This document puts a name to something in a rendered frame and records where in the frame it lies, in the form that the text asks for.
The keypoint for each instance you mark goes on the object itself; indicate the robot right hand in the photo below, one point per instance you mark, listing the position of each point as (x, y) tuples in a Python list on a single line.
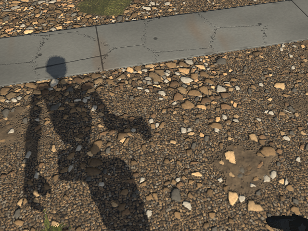
[(288, 223)]

